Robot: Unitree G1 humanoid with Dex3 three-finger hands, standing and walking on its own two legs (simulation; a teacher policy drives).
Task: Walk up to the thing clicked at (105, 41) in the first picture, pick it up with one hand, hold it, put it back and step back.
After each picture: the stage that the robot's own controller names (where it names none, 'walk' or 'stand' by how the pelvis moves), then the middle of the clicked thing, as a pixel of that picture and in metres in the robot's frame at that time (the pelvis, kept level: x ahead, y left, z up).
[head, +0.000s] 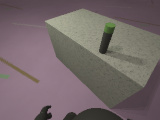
stand; (105, 40) +0.62 -0.10 +0.12
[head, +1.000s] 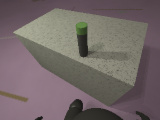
walk; (82, 42) +0.51 +0.10 +0.14
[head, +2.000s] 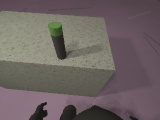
stand; (59, 43) +0.46 +0.23 +0.15
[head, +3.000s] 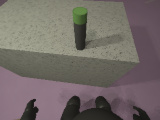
stand; (80, 32) +0.51 +0.09 +0.16
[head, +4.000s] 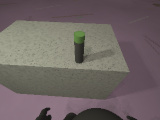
stand; (79, 49) +0.49 +0.09 +0.12
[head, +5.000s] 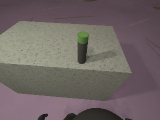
stand; (82, 49) +0.49 +0.07 +0.12
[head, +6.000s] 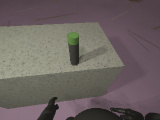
walk; (74, 51) +0.47 +0.11 +0.12
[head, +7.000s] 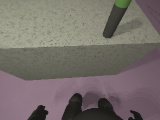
stand; (114, 18) +0.60 -0.08 +0.18
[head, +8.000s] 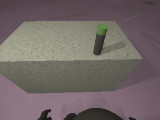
stand; (99, 41) +0.60 -0.05 +0.12
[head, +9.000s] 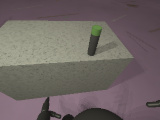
rise first; (93, 42) +0.59 -0.04 +0.12
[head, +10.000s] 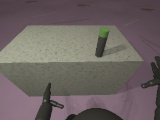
go down; (101, 44) +0.61 -0.05 +0.12
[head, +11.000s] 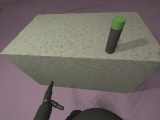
go down; (113, 37) +0.57 -0.06 +0.15
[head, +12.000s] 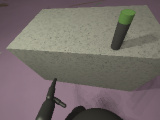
go down; (120, 33) +0.59 -0.06 +0.16
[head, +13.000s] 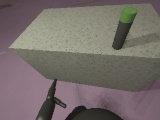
go down; (122, 32) +0.59 -0.06 +0.16
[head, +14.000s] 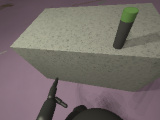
go down; (122, 31) +0.59 -0.06 +0.16
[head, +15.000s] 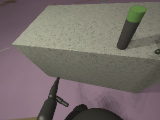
go down; (128, 31) +0.59 -0.07 +0.16
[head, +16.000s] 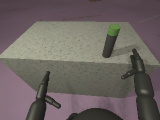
rise first; (109, 43) +0.57 -0.08 +0.15
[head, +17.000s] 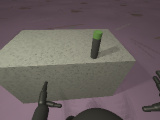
rise first; (95, 45) +0.61 -0.04 +0.13
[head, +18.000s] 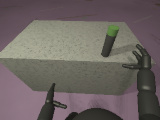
go down; (108, 43) +0.59 -0.07 +0.13
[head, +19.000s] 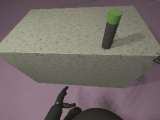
go down; (109, 32) +0.59 -0.04 +0.16
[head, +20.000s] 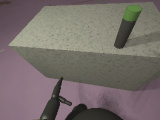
go down; (124, 30) +0.60 -0.07 +0.17
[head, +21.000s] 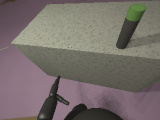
go down; (127, 30) +0.59 -0.07 +0.17
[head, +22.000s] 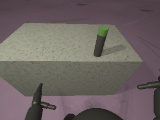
rise first; (100, 43) +0.59 -0.06 +0.14
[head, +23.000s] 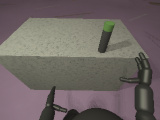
lift; (105, 38) +0.62 -0.07 +0.14
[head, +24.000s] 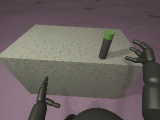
rise first; (105, 46) +0.61 -0.08 +0.13
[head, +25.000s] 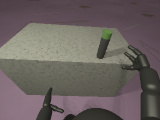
go down; (103, 45) +0.60 -0.07 +0.13
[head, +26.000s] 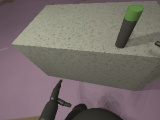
stand; (126, 30) +0.60 -0.08 +0.16
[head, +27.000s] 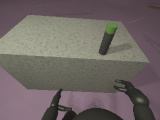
go down; (106, 40) +0.60 -0.07 +0.14
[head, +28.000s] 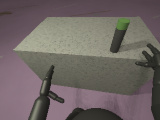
stand; (118, 37) +0.62 -0.08 +0.15
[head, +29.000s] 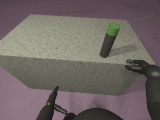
hold; (108, 42) +0.56 -0.05 +0.14
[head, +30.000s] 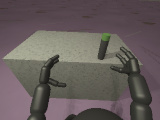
rise first; (103, 47) +0.65 -0.08 +0.13
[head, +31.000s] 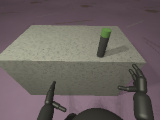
go down; (103, 44) +0.61 -0.07 +0.13
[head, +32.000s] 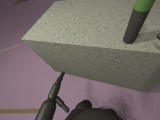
go down; (135, 23) +0.61 -0.09 +0.18
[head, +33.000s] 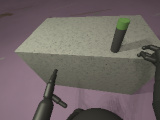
go down; (118, 37) +0.62 -0.09 +0.14
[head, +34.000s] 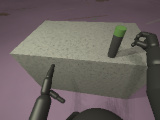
crouch; (115, 43) +0.59 -0.08 +0.13
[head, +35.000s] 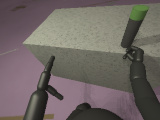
crouch; (131, 30) +0.62 -0.09 +0.17
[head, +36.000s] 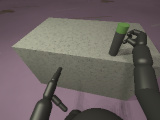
crouch; (117, 41) +0.61 -0.07 +0.16
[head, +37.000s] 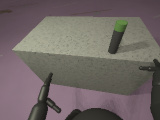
rise; (116, 39) +0.61 -0.09 +0.13
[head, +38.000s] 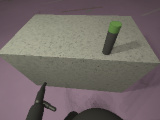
rise; (110, 40) +0.58 -0.07 +0.12
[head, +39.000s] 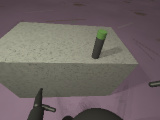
sink last; (98, 45) +0.58 -0.06 +0.13
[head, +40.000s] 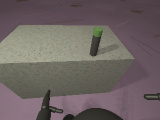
stand; (95, 43) +0.62 -0.06 +0.12
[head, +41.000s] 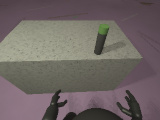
stand; (100, 41) +0.60 -0.07 +0.12
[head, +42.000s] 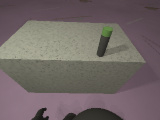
stand; (103, 43) +0.60 -0.08 +0.12
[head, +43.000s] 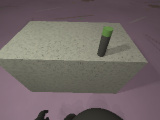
stand; (104, 43) +0.60 -0.08 +0.11
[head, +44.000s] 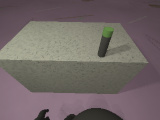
stand; (104, 43) +0.59 -0.09 +0.11
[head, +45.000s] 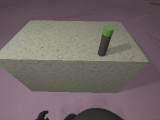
stand; (104, 42) +0.59 -0.09 +0.11
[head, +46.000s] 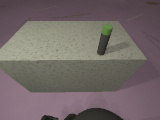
stand; (103, 41) +0.61 -0.08 +0.12
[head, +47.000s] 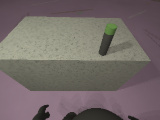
walk; (106, 41) +0.58 -0.09 +0.12
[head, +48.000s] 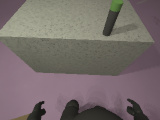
walk; (111, 20) +0.73 -0.09 +0.14
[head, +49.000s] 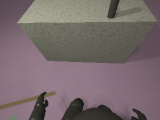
walk; (114, 2) +0.94 -0.14 +0.15
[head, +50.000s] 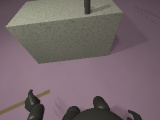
walk; (87, 0) +1.12 +0.02 +0.18
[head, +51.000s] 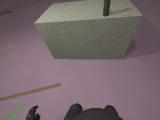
walk; (107, 3) +1.17 -0.12 +0.18
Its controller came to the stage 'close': yes
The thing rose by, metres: 0.00
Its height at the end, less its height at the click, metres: +0.00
